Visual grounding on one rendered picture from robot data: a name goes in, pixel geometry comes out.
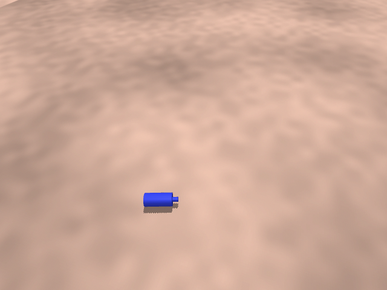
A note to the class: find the bottle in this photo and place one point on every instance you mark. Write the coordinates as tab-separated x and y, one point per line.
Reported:
159	199

